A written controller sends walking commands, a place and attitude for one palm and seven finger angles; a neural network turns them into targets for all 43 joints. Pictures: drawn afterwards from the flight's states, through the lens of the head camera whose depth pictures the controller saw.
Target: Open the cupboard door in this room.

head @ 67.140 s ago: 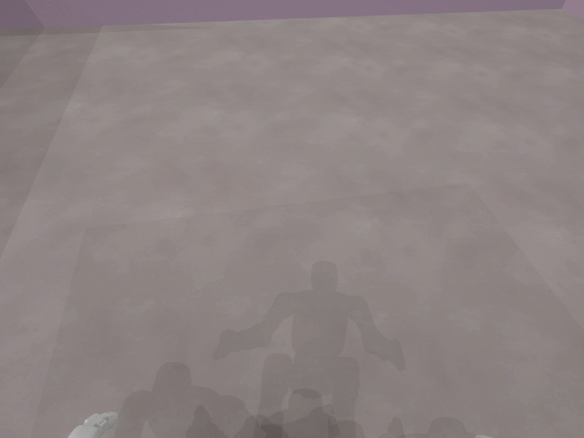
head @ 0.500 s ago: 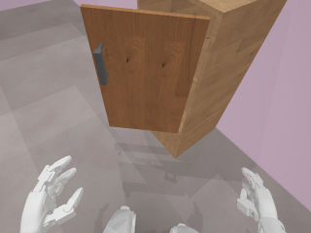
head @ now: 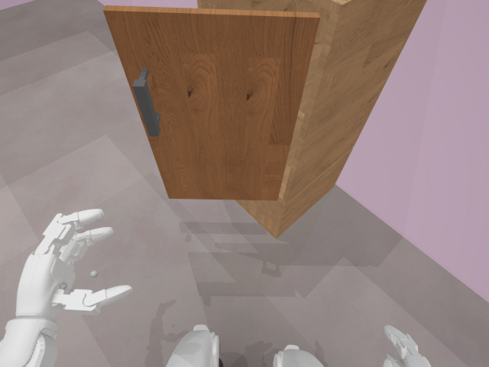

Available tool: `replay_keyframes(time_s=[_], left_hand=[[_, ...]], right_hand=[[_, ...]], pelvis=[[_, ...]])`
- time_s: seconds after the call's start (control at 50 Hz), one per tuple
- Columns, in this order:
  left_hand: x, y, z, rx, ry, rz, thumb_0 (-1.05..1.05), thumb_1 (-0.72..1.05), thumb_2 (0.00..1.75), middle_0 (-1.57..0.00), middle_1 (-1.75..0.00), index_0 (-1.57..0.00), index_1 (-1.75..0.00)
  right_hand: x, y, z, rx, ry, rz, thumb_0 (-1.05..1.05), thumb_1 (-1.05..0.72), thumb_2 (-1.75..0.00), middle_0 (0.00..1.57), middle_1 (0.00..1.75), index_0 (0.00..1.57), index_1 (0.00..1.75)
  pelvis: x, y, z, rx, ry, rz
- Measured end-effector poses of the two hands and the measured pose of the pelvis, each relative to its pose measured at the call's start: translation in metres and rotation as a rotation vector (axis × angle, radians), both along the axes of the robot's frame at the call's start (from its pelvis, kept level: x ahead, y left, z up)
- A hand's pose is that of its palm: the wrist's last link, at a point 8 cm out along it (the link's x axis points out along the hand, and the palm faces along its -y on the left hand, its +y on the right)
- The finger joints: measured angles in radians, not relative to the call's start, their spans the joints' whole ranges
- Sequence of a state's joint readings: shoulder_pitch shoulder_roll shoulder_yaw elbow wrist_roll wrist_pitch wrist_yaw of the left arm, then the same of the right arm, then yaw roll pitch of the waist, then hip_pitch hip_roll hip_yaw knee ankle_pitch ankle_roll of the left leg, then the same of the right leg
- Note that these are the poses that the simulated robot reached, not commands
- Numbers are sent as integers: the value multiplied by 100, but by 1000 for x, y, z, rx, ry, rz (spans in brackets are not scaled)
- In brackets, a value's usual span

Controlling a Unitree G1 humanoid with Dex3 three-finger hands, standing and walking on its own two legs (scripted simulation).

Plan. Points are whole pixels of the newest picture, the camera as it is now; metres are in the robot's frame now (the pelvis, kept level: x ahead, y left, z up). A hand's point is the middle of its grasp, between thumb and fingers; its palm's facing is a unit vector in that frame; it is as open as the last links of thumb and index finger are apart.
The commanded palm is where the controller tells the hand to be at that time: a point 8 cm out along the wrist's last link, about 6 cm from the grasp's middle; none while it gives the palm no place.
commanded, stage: raise the hand with hooked fingers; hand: left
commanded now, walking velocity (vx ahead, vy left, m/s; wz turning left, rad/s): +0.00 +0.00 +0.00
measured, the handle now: (149, 103) +0.59 +0.23 +0.05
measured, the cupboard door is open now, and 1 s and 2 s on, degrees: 47 47 47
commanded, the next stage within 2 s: move the hooked fingers beside the handle in 1.10 s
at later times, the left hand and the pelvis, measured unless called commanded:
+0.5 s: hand (46, 252) +0.26 +0.30 +0.06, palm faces +0.07 -1.00 -0.05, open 14.0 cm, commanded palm +0.25 +0.35 +0.06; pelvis +0.00 +0.04 +0.01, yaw +0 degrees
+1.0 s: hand (56, 241) +0.28 +0.29 +0.06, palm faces +0.05 -1.00 -0.05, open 14.0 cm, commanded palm +0.26 +0.34 +0.06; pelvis +0.00 +0.02 +0.02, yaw +0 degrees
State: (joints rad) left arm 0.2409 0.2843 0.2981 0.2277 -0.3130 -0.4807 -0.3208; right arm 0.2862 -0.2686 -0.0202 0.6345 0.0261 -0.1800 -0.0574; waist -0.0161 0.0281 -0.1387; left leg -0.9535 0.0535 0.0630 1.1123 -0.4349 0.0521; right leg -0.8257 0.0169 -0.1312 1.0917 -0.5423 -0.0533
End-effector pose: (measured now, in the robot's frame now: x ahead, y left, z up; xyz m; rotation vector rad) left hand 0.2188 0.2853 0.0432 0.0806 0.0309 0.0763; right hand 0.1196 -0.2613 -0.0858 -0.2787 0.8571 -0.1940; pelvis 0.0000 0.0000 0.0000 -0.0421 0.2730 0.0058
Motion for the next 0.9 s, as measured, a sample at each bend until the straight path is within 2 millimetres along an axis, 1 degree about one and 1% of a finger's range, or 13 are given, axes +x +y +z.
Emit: replay_keyframes(time_s=[0.06, 0.1, 0.14, 0.22, 0.28, 0.38, 0.44, 0.56, 0.66, 0.78, 0.9], left_hand=[[3, 4, -13, -36, 43, -44, 0, -14, 45, -27, -97, -27, -96], [5, 7, -14, -53, 48, -54, 0, -19, 43, -28, -100, -27, -99], [7, 12, -7, -53, 21, -45, 0, -23, 41, -28, -103, -28, -102], [10, 26, 12, -26, -56, -10, 0, -33, 37, -29, -109, -29, -108], [14, 40, 17, -15, -56, 3, 0, -39, 35, -29, -113, -29, -112], [17, 55, 8, -35, 31, -10, -1, -46, 32, -30, -117, -29, -117], [18, 61, 9, -39, 32, -14, -1, -48, 31, -30, -119, -30, -118], [27, 75, 21, -13, -30, 1, -1, -50, 30, -30, -120, -30, -119], [37, 83, 21, -26, 8, -16, -1, -50, 30, -30, -120, -30, -119], [39, 74, 19, -45, 22, -46, -1, -50, 30, -30, -120, -30, -119], [40, 67, 15, -47, -5, -17, -1, -50, 30, -30, -120, -30, -120]], right_hand=[[8, 2, 6, -26, -24, 0, 1, -91, -90, 20, 30, 20, 30], [15, 6, 12, -35, -51, 7, 1, -91, -90, 20, 30, 20, 30], [23, 14, 19, -36, -80, 20, 1, -91, -90, 20, 30, 20, 30], [38, 32, 29, -20, -128, 64, 1, -91, -90, 20, 30, 20, 30], [46, 46, 32, -1, -145, 96, 1, -91, -90, 20, 30, 20, 30], [49, 62, 35, 18, -146, 121, 1, -91, -90, 20, 30, 21, 30], [45, 65, 36, 15, -133, 127, 1, -91, -90, 21, 30, 21, 30], [30, 61, 33, -6, -82, 122, 1, -91, -90, 21, 30, 21, 30], [15, 50, 31, -21, -42, 86, 1, -91, -90, 21, 30, 21, 30], [3, 38, 35, -32, -29, 56, 1, -91, -90, 21, 30, 21, 30], [2, 29, 34, -41, -24, 56, 1, -91, -90, 20, 30, 21, 30]], pelvis=[[-1, 7, -1, -8, 1, 0], [-1, 11, 0, -12, -1, 0], [0, 15, 3, -16, -7, 0], [0, 22, 7, -22, -18, 6], [-1, 26, 8, -26, -23, 12], [-3, 32, 11, -32, -31, 16], [-4, 35, 13, -33, -36, 16], [-6, 36, 14, -33, -42, 18], [-7, 35, 15, -32, -41, 15], [-4, 33, 18, -27, -37, 6], [-3, 27, 16, -24, -33, 6]])
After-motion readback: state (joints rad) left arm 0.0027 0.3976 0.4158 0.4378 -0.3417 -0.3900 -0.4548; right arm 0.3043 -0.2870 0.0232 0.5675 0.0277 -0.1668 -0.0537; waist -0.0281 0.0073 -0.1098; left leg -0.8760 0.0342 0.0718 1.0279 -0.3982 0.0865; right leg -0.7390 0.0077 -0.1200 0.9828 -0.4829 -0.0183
